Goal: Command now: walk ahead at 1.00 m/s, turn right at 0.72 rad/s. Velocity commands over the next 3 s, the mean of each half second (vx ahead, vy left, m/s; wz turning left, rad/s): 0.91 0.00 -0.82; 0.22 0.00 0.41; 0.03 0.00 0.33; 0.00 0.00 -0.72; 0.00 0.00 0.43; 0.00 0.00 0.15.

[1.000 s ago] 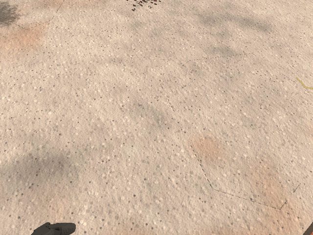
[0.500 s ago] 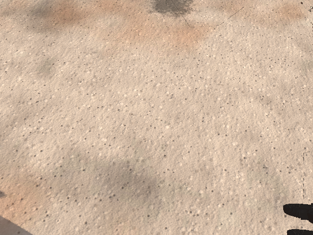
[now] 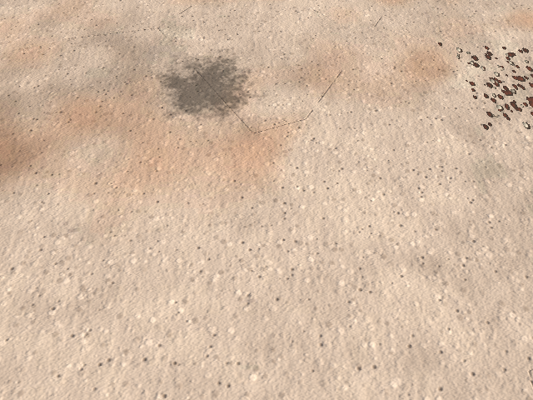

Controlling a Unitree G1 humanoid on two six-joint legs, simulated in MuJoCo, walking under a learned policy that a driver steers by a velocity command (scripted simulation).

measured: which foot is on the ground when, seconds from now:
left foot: down 0.00-0.06, up 0.08-0.48, down 0.50-0.88, up 0.90-1.00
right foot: up 0.00-0.06, down 0.08-0.48, up 0.50-0.86, down 0.88-1.00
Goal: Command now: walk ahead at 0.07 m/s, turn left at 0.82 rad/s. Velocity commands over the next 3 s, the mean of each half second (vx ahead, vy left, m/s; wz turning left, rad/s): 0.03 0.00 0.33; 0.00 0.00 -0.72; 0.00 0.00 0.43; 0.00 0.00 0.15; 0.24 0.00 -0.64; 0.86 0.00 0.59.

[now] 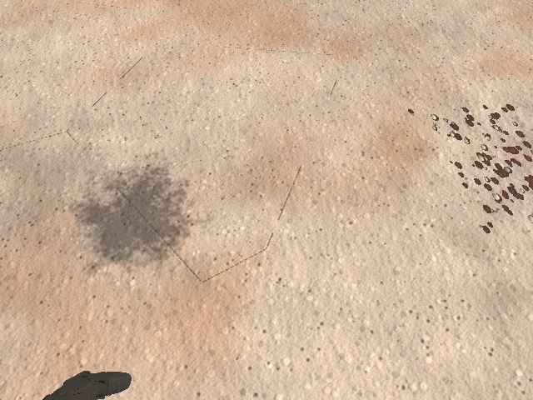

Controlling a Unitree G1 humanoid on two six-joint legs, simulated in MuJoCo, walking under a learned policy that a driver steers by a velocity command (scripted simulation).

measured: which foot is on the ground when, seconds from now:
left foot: up 0.00-0.28, down 0.30-0.76, up 0.78-1.00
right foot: down 0.00-0.30, up 0.32-0.74, down 0.76-1.00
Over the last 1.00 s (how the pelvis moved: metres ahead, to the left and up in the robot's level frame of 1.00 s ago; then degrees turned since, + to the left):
0.61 -0.08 0.02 -9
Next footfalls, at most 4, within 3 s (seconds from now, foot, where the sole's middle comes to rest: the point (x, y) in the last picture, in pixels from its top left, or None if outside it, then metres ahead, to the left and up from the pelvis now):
0.30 left None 0.05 0.17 -0.78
0.76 right None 0.07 -0.08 -0.78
1.40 left None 0.11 0.13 -0.78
1.94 right None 0.19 -0.08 -0.78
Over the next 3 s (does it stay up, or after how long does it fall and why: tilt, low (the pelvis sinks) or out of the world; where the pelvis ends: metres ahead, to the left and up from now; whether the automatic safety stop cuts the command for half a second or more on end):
stays up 0.45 -0.05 -0.01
